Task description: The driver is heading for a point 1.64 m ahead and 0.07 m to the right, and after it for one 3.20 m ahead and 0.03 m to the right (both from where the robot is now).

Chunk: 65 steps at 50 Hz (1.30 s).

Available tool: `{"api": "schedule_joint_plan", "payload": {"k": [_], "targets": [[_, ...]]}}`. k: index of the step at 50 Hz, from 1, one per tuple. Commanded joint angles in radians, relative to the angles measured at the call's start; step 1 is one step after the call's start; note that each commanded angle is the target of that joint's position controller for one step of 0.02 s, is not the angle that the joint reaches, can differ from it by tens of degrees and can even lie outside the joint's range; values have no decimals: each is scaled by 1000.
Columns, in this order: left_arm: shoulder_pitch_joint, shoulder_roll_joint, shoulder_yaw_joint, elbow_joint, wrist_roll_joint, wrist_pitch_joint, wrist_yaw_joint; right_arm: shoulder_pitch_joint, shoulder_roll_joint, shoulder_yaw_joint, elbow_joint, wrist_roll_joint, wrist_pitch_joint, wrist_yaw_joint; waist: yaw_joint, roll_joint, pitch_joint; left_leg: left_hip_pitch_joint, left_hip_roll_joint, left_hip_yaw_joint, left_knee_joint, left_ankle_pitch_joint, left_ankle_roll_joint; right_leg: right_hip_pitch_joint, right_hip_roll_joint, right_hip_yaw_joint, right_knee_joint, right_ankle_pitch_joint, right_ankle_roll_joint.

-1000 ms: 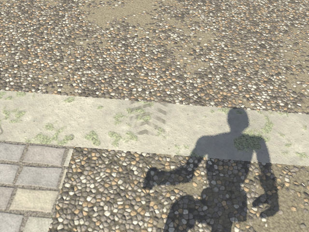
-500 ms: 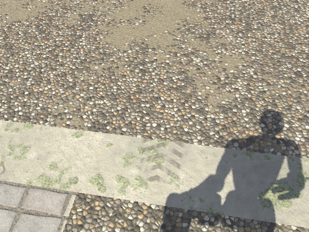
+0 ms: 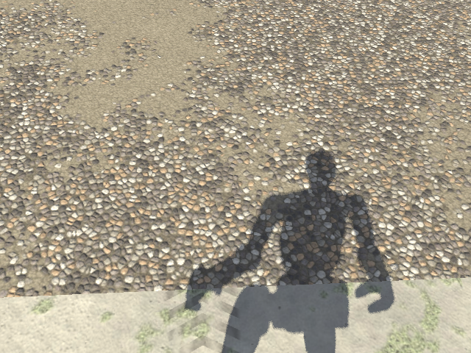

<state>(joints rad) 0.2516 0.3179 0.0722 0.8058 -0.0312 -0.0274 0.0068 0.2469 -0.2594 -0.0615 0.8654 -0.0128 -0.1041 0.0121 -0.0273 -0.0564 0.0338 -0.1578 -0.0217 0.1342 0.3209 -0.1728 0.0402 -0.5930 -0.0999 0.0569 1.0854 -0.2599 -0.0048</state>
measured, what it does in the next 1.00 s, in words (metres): walks ahead: right foot, then left foot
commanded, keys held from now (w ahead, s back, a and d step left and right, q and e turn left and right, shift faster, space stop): w+e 0.28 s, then w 0.28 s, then w+q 0.06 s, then q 0.38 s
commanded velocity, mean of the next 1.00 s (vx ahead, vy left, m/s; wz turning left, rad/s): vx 0.40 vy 0.00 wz -0.13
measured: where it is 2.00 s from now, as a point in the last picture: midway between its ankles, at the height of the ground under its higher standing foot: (275, 334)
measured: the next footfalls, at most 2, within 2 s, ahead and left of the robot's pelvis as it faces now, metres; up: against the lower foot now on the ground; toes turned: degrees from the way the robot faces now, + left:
right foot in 0.30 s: +0.31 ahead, -0.16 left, +0.00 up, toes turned -14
left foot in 0.82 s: +0.64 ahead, -0.03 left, +0.00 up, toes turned -10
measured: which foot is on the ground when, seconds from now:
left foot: down 0.00-0.30, up 0.32-0.80, down 0.82-1.00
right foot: up 0.00-0.28, down 0.30-0.82, up 0.84-1.00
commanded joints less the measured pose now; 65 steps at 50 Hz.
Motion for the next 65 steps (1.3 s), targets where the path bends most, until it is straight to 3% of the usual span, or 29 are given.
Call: {"api": "schedule_joint_plan", "payload": {"k": [1, 5, 10, 12, 14, 15, 16, 17, 18, 19, 21, 26, 31, 34, 37, 40, 41, 42, 43, 44, 46, 48, 52, 56, 60, 62, 63, 64, 65], "targets": [[11, 24, 8, -72, 6, 6, -4, -66, -138, -32, -49, -3, -21, -11, 29, 122, 6, 30, 286, -146, -207, 184, 152, -87, -51, 47, -84, 128, 15], [-113, 2, -5, -113, 9, -5, -32, -40, -172, -40, -33, 4, -7, -22, -15, 96, 35, 63, 268, -23, -212, 222, 130, -54, -33, -25, -309, 290, 3], [-231, 13, -6, -184, 10, -2, -59, 28, -210, -55, -1, 29, 28, -24, -42, 92, 66, 231, 318, 35, -140, 331, 103, -84, -5, -85, -435, 211, -45], [-201, 41, 9, -196, 12, 4, -64, 12, -237, -64, -5, 39, 42, -27, -4, 122, 25, 270, 321, 65, -28, 616, 81, 3, 48, -135, -445, 113, -82], [-5, 104, 49, -155, 8, 11, -57, -17, -250, -68, -15, 49, 58, -31, 119, 126, -90, 227, 286, 105, 266, 832, 46, 274, 136, -186, -491, 87, -137], [168, 166, 84, -105, 7, 19, -40, -1, -218, -54, -17, 36, 55, -33, 196, 71, -179, 41, 246, 110, 524, 665, 8, 573, 134, -111, -532, 126, -178], [179, 281, 103, -96, 0, 18, -23, 80, -75, -9, -63, -10, 38, -22, 104, -209, -232, -406, 83, 92, 894, -188, -57, 898, -130, 381, -594, 34, -324], [185, 236, 78, -140, 10, -3, -31, 57, -101, -1, -69, 16, -3, -7, 125, -146, -414, -545, -7, -167, 1065, -441, -58, 993, -268, 783, -777, -119, -435], [160, 159, 56, -122, 19, -20, -38, -47, -176, -23, -84, 63, -23, 4, 154, -52, -292, -635, 51, -210, 1074, -352, -36, 925, -244, 645, -814, -74, -367], [110, 138, 48, -121, 18, -30, -39, -79, -166, -17, -96, 66, -34, 3, 123, -22, -187, -631, 99, -198, 1005, -267, -15, 789, -204, 498, -804, 3, -326], [-13, 67, 25, -138, 33, -39, -35, -67, -167, -25, -67, 30, -25, -9, 48, 18, -98, -503, 169, -202, 864, -154, -17, 555, -130, 305, -824, 228, -271], [10, 97, 28, -110, 30, -59, -18, -85, -114, -16, -64, 9, 22, -12, 25, 27, -44, -481, 175, -181, 664, 5, -72, 445, -93, 153, -920, 395, -269], [52, 104, 25, -68, 30, -57, -3, -209, -81, 1, -88, 24, 14, 4, 79, -4, -1, -465, 138, -145, 350, 305, -74, 466, -49, 21, -955, 300, -203], [77, 98, 22, -26, 40, -52, 1, -261, -74, 8, -105, 22, 7, 20, 99, 1, 28, -416, 102, -127, 249, 365, -50, 498, -62, -38, -919, 447, -181], [61, 108, 25, -6, 40, -35, 9, -247, -97, 2, -114, 23, 4, 41, 83, -17, -1, -394, 63, -131, 211, 271, -10, 601, -100, -66, -819, 614, -154], [-4, 126, 31, -23, 29, -8, 34, -40, -183, -40, -71, 10, 2, 48, -32, -28, -113, -184, -20, -81, 147, 213, 39, 640, -62, -103, -500, 855, -90], [23, 114, 23, -41, 45, -6, 40, 46, -242, -58, -66, 4, 4, 38, -58, 65, -203, 25, 70, -206, 147, 521, 85, 511, -1, -137, -251, 642, -32], [150, 19, -5, -65, 74, -17, 28, 56, -318, -68, -86, -4, 13, 28, 31, 308, -325, 376, 330, -582, 223, 872, 281, 131, 170, -129, 140, -176, 50], [167, 38, -14, -53, 53, -29, 16, 65, -256, -51, -101, 5, 20, 27, -8, 269, -479, 487, 405, -793, 142, 785, 385, 1, 213, 35, 333, -428, 66], [88, 100, 1, -67, 21, -33, 9, 13, -222, -46, -127, 13, 30, 24, -32, 176, -409, 399, 351, -690, 110, 609, 341, -51, 150, 83, 349, -360, 50], [-27, 110, 8, -92, 27, -14, 26, -81, -168, -31, -149, 27, 52, 9, -6, 44, -202, 117, 273, -551, 36, 374, 261, -59, 84, 46, 223, -243, 48], [-23, 102, 13, -107, 38, 13, 39, -111, -167, -31, -159, 11, 67, 0, 41, 113, -135, -78, 213, -516, -21, 252, 232, 51, 70, 43, 73, -199, 48], [-1, 58, 3, -100, 44, 20, 50, -113, -212, -53, -178, 11, 84, -20, 48, 158, -176, -143, 173, -473, -14, 296, 220, 131, 98, 22, -148, -133, 79], [-59, 59, 5, -115, 39, 27, 48, -132, -212, -58, -196, 24, 112, -38, 26, 179, -171, -177, 138, -515, -27, -12, 176, 161, 114, 38, -270, -32, 90], [-85, 64, 9, -129, 30, 1, 34, -117, -205, -58, -204, 23, 132, -42, 10, 214, -146, -136, 134, -596, 9, -46, 156, 202, 132, 44, -431, -45, 74], [-32, 66, 15, -113, 26, -14, 24, -133, -195, -54, -214, 32, 143, -45, 49, 216, -142, -142, 105, -608, 65, 3, 123, 314, 133, 24, -629, 50, 48], [-8, 102, 27, -108, 32, -17, 24, -109, -168, -45, -215, 35, 147, -47, 53, 180, -147, -192, 62, -577, 129, -53, 80, 409, 57, 64, -716, 102, 19], [-22, 186, 44, -123, 57, -10, 31, -72, -112, -31, -225, 31, 146, -44, 13, -38, -154, -319, -41, -429, 333, -265, 19, 493, -166, 273, -770, 173, -78], [-43, 202, 50, -126, 93, -2, 27, -85, -153, -46, -252, 31, 133, -40, 5, -252, -116, -448, -132, -283, 553, -446, -29, 439, -293, 470, -811, 333, -226]]}}
Velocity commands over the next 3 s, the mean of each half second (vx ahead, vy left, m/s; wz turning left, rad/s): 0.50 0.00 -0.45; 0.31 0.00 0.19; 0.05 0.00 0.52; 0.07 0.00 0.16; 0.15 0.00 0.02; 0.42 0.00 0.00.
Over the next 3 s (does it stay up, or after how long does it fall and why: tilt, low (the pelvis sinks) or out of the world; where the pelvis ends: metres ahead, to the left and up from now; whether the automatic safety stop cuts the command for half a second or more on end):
stays up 0.83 -0.09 0.01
